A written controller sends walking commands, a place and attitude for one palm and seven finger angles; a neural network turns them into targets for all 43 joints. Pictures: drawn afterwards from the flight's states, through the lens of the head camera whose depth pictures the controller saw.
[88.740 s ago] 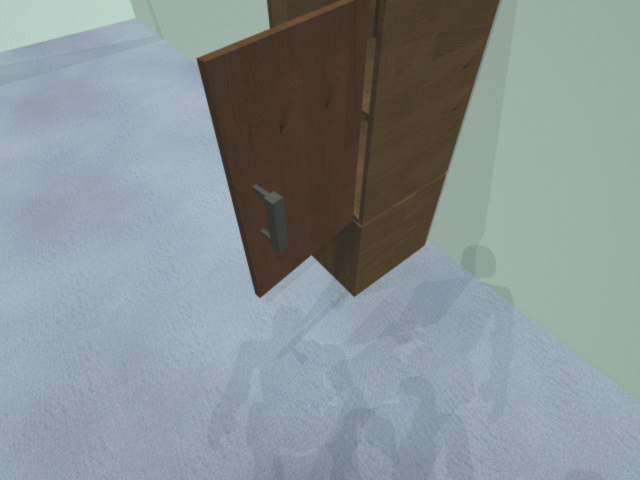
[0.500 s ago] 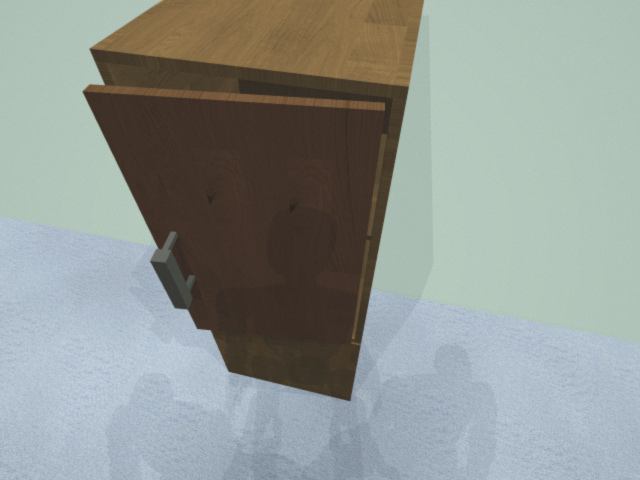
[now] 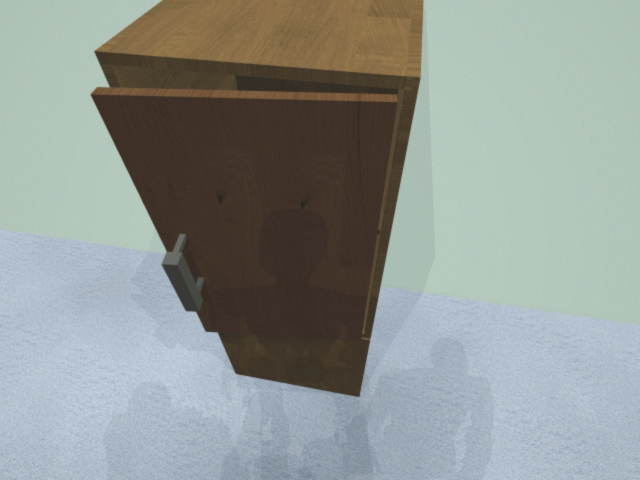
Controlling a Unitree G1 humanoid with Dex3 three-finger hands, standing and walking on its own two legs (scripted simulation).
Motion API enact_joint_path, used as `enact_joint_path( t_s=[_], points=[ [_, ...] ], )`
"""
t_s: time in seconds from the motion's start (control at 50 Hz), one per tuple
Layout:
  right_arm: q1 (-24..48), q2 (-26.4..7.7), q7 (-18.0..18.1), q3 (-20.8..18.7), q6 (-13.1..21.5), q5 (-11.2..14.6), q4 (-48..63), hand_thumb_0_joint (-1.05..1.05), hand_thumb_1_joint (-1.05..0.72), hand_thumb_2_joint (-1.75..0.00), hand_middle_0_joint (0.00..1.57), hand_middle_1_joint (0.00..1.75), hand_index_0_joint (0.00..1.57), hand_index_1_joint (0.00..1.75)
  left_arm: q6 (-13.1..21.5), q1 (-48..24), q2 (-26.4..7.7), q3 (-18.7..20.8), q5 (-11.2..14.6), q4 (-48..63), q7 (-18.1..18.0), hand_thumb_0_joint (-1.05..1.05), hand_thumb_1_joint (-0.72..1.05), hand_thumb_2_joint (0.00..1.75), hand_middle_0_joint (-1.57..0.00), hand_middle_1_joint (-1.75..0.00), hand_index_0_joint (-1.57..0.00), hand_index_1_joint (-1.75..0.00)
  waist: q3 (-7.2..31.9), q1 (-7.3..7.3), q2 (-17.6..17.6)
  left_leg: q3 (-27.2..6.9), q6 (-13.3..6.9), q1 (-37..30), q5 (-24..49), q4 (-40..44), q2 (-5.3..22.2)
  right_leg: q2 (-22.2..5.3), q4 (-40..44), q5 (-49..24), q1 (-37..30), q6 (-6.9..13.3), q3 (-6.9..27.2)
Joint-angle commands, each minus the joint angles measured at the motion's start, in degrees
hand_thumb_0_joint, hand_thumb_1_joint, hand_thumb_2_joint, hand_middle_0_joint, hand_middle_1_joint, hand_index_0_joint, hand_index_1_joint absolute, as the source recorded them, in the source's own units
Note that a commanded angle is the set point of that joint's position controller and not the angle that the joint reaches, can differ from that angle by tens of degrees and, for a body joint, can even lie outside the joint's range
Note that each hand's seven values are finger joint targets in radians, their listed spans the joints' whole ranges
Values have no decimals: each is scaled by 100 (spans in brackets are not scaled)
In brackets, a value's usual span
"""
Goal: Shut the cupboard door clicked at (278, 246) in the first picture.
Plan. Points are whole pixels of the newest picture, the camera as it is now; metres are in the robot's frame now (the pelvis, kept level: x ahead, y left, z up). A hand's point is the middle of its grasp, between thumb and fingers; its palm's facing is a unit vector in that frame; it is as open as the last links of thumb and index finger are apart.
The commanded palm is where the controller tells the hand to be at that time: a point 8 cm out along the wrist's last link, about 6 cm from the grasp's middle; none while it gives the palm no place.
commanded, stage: raise the hand and make a fist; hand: left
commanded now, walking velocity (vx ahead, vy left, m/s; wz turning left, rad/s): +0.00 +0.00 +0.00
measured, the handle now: (187, 273) +0.45 +0.26 -0.07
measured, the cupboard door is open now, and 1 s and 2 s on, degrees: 7 7 7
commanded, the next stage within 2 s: none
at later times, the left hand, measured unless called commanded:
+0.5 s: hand out of the picture +0.14 +0.16 -0.08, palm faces +0.01 -1.00 +0.02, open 6.3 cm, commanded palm +0.11 +0.22 -0.07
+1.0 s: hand (171, 470) +0.15 +0.20 -0.07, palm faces +0.09 -0.99 -0.06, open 3.9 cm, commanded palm +0.12 +0.23 -0.07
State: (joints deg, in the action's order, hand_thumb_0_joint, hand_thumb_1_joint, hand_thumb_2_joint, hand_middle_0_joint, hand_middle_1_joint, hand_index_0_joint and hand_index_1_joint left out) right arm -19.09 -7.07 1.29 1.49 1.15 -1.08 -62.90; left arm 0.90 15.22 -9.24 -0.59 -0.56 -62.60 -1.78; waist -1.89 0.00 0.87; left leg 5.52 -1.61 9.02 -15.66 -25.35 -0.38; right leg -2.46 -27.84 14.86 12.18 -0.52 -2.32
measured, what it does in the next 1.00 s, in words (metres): lowers itself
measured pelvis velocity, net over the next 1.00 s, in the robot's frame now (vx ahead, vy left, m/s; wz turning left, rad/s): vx -0.05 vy -0.01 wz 0.04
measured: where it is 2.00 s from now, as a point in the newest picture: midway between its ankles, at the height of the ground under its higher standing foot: outside the picture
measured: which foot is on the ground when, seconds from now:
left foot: down 0.00-1.00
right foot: down 0.00-1.00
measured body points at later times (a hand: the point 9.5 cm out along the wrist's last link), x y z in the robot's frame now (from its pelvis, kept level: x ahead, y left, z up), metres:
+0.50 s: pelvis -0.03 -0.03 -0.08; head +0.03 +0.01 +0.36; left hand +0.13 +0.21 -0.08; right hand +0.21 -0.28 -0.10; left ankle -0.02 +0.10 -0.74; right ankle +0.00 -0.12 -0.74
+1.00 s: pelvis -0.05 -0.01 -0.12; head +0.03 +0.00 +0.33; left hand +0.14 +0.25 -0.06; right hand +0.11 -0.25 -0.21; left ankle -0.02 +0.10 -0.74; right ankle +0.00 -0.12 -0.74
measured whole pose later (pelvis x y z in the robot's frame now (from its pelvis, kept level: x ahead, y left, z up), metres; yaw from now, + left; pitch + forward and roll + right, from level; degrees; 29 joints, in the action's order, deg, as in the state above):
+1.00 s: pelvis -0.05 -0.01 -0.12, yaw +2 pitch +17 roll -2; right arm -17.1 -11.8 2.8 -1.2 11.1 1.0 -31.4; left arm 23.2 26.7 -13.4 11.6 16.7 4.0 14.5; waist 8.7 0.1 1.1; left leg 0.5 -0.9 59.5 -32.0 -74.0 2.7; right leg -2.2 -71.0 29.4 58.9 1.3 -6.0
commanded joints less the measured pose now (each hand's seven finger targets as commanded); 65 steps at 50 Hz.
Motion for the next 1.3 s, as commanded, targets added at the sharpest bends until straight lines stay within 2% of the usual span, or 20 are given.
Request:
enact_joint_path(
  t_s=[0.0, 0.06, 0.08, 0.1, 0.12, 0.14, 0.16, 0.18, 0.22, 0.3, 0.4, 0.5, 0.62, 0.66, 0.78, 0.86, 0.98, 1.04, 1.18, 1.28],
  points=[
    [-316, -647, 36, -103, 131, 13, 105, 0, -90, -90, 20, 30, 20, 30, 21, 419, -407, 67, 12, 74, -24, 0, 90, 90, -20, -30, -20, -30, -156, 60, -48, -700, -108, 364, 856, 664, 676, -312, 304, -643, -175, 230, 336],
    [-308, -616, 42, -100, 125, 21, 49, 0, -90, -90, 20, 30, 20, 30, 26, 399, -415, 75, 5, 54, -28, 0, 90, 90, -20, -30, -20, -30, -197, 57, -131, -659, -101, 334, 986, 629, 664, -330, 323, -779, -190, 229, 351],
    [303, -921, 0, -202, 117, 105, 417, 0, -90, -90, 20, 30, 20, 30, 103, 788, -613, 83, -54, -132, -258, 0, 90, 90, -20, -30, -20, -30, -248, 228, -853, -501, 78, 625, 1619, -532, 826, -626, 346, -2733, -61, 147, 578],
    [-174, -2255, 584, -513, 1280, 14, 2051, 0, -90, -90, 20, 30, 20, 30, 1704, -4455, -4223, 2605, 587, 9219, -238, 0, 90, 90, -20, -30, -20, -30, 2108, -838, -309, -646, -71, -952, 2633, -472, 537, 22, -557, -2363, -202, 89, 171],
    [478, -1302, 554, -124, 1693, 337, 2074, 0, -90, -90, 20, 30, 20, 30, 1103, -302, -1101, 249, 650, 7137, -148, 0, 90, 90, -22, -32, -22, -32, 2706, -101, 1633, -416, 70, -1224, 3215, -364, 248, 343, -782, -1149, 264, 185, -150],
    [641, -1391, 543, -167, 1922, 310, 1798, 0, -90, -90, 20, 30, 20, 30, 834, -434, -1030, 550, 951, 7173, -422, 0, 90, 90, -24, -34, -24, -34, 2419, 31, 1581, -478, 362, -991, 3579, -224, 380, 349, -572, -684, 349, 227, -259],
    [565, -1073, 340, -158, 1996, 318, 1604, 0, -90, -90, 20, 30, 20, 30, 230, 1215, 655, -403, 976, 5527, -336, 0, 90, 90, -25, -36, -25, -36, 1485, -117, 1017, -677, 368, -242, 2855, -61, 383, 169, -599, -320, 693, 90, -344],
    [435, -1388, 236, -346, 2046, 320, 1854, 0, -90, -90, 20, 30, 20, 30, 420, -94, 79, -123, 971, 6285, -375, 0, 90, 90, -27, -38, -27, -38, 557, -303, 747, -858, 370, 411, 1812, -210, 330, 124, -519, -455, 892, 98, -310],
    [588, -1458, 149, -487, 2111, 232, 2244, 0, -90, -90, 20, 30, 20, 30, 980, 274, -92, 253, 888, 5514, -129, 0, 90, 90, -31, -42, -31, -42, -286, -353, -439, -871, 243, 1535, 420, -634, 108, 142, -559, 43, 1652, 129, -448],
    [846, -1307, -104, -733, 2066, 120, 3004, 0, -90, -90, 20, 30, 20, 30, 2562, 2554, 147, 806, 1360, 4571, 1079, 0, 90, 90, -38, -50, -38, -50, 569, 377, -2132, -546, 282, 2856, 224, -1869, -129, 154, -1573, 219, 2010, 198, -332],
    [1213, -1314, -324, -854, 1891, 119, 3701, 0, -90, -90, 20, 30, 20, 30, 4200, 2052, -908, 1671, 1526, 5311, 2409, 0, 90, 90, -47, -60, -47, -60, 1807, 594, 122, -327, 268, 3769, 474, -3209, -236, 33, -3059, -699, 2396, 340, 267],
    [1144, -1349, -173, -764, 1756, 125, 4179, 0, -90, -90, 20, 30, 20, 30, 4169, 483, -1082, 1560, 1904, 7546, 2288, 0, 90, 90, -57, -70, -57, -70, 2521, 178, 1057, -487, 85, 3910, -142, -3929, -100, 163, -3279, 503, 3272, 308, 574],
    [905, -1509, 149, -637, 1766, 170, 3965, 0, -90, -90, 20, 30, 20, 30, 3881, -174, -936, 869, 1951, 8230, 2527, 0, 90, 90, -68, -82, -68, -82, 2343, -465, 273, -729, -44, 4529, -784, -4599, 87, 274, -3105, 1479, 3895, 195, 687],
    [879, -1515, 221, -594, 1685, 252, 3971, 0, -90, -90, 20, 30, 20, 30, 3302, 134, -1019, 961, 1918, 7529, 2691, 0, 90, 90, -71, -86, -71, -86, 2228, -432, -66, -738, -48, 4812, -898, -4619, 82, 253, -3009, 1751, 3851, 161, 696],
    [1250, -1281, 221, -586, 1287, 410, 4475, 0, -90, -90, 20, 30, 20, 30, 1505, 1287, -1369, 1871, 2014, 7355, 2515, 0, 90, 90, -82, -98, -82, -98, 2921, 351, -431, -652, 19, 4807, -513, -4085, -34, 86, -2824, 1509, 2627, 62, 687],
    [1179, -1082, 214, -545, 1321, 290, 4400, 0, -90, -90, 20, 30, 20, 30, 2025, 1024, -1250, 2052, 2016, 8050, 1707, 0, 90, 90, -90, -106, -90, -106, 2744, 402, -202, -756, 77, 4612, -290, -3859, 41, 193, -3125, 1062, 2858, 143, 349],
    [892, -1304, 151, -517, 1495, 195, 4125, 0, -90, -90, 20, 30, 20, 30, 3117, 830, -741, 966, 1677, 7490, 1754, 0, 90, 90, -101, -118, -101, -118, 1957, -150, -69, -864, 66, 4716, -1092, -3896, 51, 263, -3312, 1853, 4094, 219, 103],
    [805, -1464, 187, -516, 1533, 274, 4205, 0, -90, -90, 20, 30, 20, 30, 3044, 747, -903, 863, 1678, 7230, 2083, 0, 90, 90, -106, -124, -106, -124, 1825, -209, -81, -900, 24, 4824, -1576, -3800, 16, 253, -3219, 2231, 4211, 233, 167],
    [835, -1389, 168, -549, 1407, 250, 4434, 0, -90, -90, 20, 30, 20, 30, 2786, 1099, -1335, 1644, 1872, 8345, 1763, 0, 90, 90, -119, -138, -119, -138, 2877, 281, 697, -993, 130, 3825, -503, -3385, 42, 335, -3597, 925, 3636, 289, -204],
    [732, -1400, 74, -535, 1197, 188, 4389, 0, -90, -90, 20, 30, 20, 30, 2638, 1182, -803, 1093, 1659, 7913, 1532, 0, 90, 90, -128, -148, -128, -148, 2365, -44, 445, -1071, 188, 3810, -191, -3490, 121, 393, -3643, 680, 4022, 234, -371]
  ],
)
